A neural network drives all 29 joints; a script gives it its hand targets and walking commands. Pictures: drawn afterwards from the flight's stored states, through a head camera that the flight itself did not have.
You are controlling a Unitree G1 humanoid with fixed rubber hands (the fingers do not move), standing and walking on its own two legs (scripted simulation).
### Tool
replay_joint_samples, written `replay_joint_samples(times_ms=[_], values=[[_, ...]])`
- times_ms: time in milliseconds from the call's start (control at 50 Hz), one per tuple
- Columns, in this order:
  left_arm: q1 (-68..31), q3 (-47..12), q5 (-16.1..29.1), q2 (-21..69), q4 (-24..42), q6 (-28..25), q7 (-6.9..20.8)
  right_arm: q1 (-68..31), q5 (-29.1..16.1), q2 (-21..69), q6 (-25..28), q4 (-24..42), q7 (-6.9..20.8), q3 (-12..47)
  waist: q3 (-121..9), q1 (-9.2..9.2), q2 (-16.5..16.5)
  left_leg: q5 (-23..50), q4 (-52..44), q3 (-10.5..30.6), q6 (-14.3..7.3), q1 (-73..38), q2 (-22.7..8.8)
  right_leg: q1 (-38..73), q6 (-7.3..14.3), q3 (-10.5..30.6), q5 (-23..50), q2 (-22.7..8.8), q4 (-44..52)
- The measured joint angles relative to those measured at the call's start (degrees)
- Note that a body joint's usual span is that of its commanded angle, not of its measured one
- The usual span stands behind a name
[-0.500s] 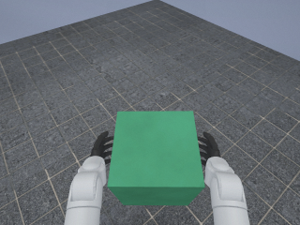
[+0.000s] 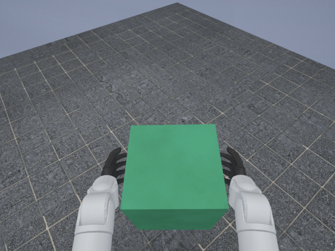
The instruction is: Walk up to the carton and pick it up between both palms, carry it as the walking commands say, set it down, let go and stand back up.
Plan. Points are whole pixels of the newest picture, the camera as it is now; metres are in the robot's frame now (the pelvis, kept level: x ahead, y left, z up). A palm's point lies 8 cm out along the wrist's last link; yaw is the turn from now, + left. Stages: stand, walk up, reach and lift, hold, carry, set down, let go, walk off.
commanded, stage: carry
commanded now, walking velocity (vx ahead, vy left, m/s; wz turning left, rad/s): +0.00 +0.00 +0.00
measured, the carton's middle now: (173, 181) +0.31 +0.00 -0.04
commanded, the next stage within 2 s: none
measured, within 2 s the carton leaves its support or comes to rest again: neither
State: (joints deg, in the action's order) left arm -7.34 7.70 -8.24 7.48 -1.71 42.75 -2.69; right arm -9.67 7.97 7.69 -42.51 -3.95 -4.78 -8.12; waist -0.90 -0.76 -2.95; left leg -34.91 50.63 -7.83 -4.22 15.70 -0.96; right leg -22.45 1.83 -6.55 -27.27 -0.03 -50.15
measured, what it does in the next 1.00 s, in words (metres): walks ahead: left foot, then right foot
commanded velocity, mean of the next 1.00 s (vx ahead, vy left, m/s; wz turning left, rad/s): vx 0.00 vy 0.00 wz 0.00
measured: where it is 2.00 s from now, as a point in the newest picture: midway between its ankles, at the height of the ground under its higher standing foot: (168, 178)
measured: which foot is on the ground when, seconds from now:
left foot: down 0.00-0.00, up 0.02-0.18, down 0.20-0.46, up 0.48-0.64, down 0.66-0.94, up 0.96-1.00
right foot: down 0.00-0.22, up 0.24-0.40, down 0.42-0.68, up 0.70-0.88, down 0.90-1.00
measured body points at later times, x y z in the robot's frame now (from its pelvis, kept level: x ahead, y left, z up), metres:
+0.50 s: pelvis +0.17 +0.01 +0.00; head +0.18 -0.01 +0.45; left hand +0.45 +0.16 +0.02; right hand +0.46 -0.14 +0.01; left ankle +0.04 +0.07 -0.66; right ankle +0.12 -0.08 -0.69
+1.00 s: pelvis +0.34 +0.02 +0.01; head +0.36 +0.01 +0.46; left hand +0.62 +0.18 +0.03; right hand +0.64 -0.13 +0.02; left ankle +0.22 +0.08 -0.66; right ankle +0.28 -0.07 -0.69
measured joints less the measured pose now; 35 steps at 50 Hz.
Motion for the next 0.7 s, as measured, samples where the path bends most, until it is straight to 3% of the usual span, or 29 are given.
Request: replay_joint_samples(times_ms=[40,120,180,220,240,340,380,420,460,520,560,620,660,700], values=[[0.3,0.0,0.0,0.0,-0.3,0.0,0.0,0.0,0.0,0.0,-0.4,-0.3,0.0,0.0,0.1,0.02,0.3,2.9,3.5,0.0,0.0,0.8,0.3,1.9,1.0,0.0,-2.6,-0.5,0.7],[0.2,-0.2,0.0,0.0,0.0,-0.3,0.0,0.0,0.0,0.0,-0.3,0.3,0.0,0.0,0.1,-0.01,3.9,2.9,6.3,0.0,0.0,3.8,1.5,5.5,1.1,-0.4,-5.6,-2.6,1.9],[-0.1,-0.4,0.0,0.0,1.1,-0.3,0.0,0.0,0.0,0.0,-0.1,1.6,0.1,0.0,0.3,-0.05,5.0,3.9,3.2,0.1,0.0,6.3,1.5,7.6,0.7,-0.5,-7.1,-2.3,2.4],[-0.2,-0.4,0.0,0.0,1.3,0.1,0.0,0.0,0.0,0.0,0.0,1.4,0.2,0.0,-0.5,-0.06,5.2,8.8,-0.6,0.1,0.0,5.9,1.2,8.6,0.2,-0.5,-8.1,-1.7,1.8],[-0.2,-0.3,0.0,0.0,1.0,0.2,-0.1,0.0,0.0,0.0,0.1,0.8,0.3,0.0,-0.9,-0.09,5.3,7.0,-0.6,0.1,0.0,5.3,1.1,8.0,-0.2,-0.5,-7.5,-1.7,-0.3],[-0.3,0.1,0.0,0.0,0.2,0.8,-0.2,0.0,0.0,0.0,0.4,-0.7,0.3,-0.1,-1.2,-0.06,1.2,0.6,-0.9,0.0,0.0,2.2,-1.1,0.9,-0.7,-0.5,-7.5,0.2,-11.0],[-0.6,0.0,0.0,0.0,0.6,0.4,-0.2,0.0,0.0,0.0,0.4,0.3,0.2,-0.1,-0.2,-0.03,0.4,-0.2,-0.9,0.0,0.0,1.1,-0.9,-1.7,-0.7,-0.4,-6.4,0.3,-9.6],[-0.5,-0.2,0.0,0.0,0.7,0.1,-0.1,0.0,0.0,0.0,0.2,0.8,0.2,-0.1,0.7,0.01,-0.2,-1.3,-0.9,-0.1,0.0,-0.7,-0.4,-2.1,-0.7,-0.3,-0.7,0.4,-2.7],[0.2,-0.3,0.0,0.0,0.3,-0.3,-0.1,0.0,0.0,0.0,-0.2,0.6,0.2,-0.1,0.5,0.01,-0.9,-0.3,0.7,0.0,0.1,-1.2,-0.3,-0.3,0.7,-0.4,-1.3,0.4,-0.2],[0.1,-0.2,0.0,0.0,0.0,0.0,-0.1,0.0,0.0,0.0,-0.2,0.1,0.2,-0.2,0.7,0.02,1.8,1.1,8.8,0.0,0.1,1.9,1.4,2.8,1.4,-0.4,-4.4,-1.8,0.3],[0.2,-0.3,0.0,0.0,0.1,-0.3,-0.1,0.0,0.0,0.0,-0.2,0.4,0.2,-0.1,0.8,-0.01,3.5,1.1,9.3,0.0,0.1,4.0,1.7,4.9,1.1,-0.6,-5.3,-2.6,1.6],[0.0,-0.5,0.0,0.0,1.1,-0.4,-0.1,0.0,0.0,0.0,0.0,1.4,0.2,-0.1,0.9,-0.06,4.7,2.0,5.5,0.1,0.1,7.2,1.7,7.3,0.7,-0.7,-6.3,-2.4,2.9],[-0.1,-0.5,0.0,0.0,1.7,0.0,-0.1,0.0,0.0,0.0,0.1,1.7,0.4,-0.1,0.5,-0.07,4.8,9.6,-1.3,0.1,0.1,7.4,1.4,8.7,0.2,-0.8,-7.4,-1.7,2.6],[-0.1,-0.3,0.0,0.0,1.3,0.2,-0.2,0.0,0.0,0.0,0.5,0.6,0.5,-0.1,-0.4,-0.1,5.0,7.4,-1.6,0.1,-0.1,6.1,1.1,7.7,-0.7,-0.7,-6.5,-1.6,-1.1]])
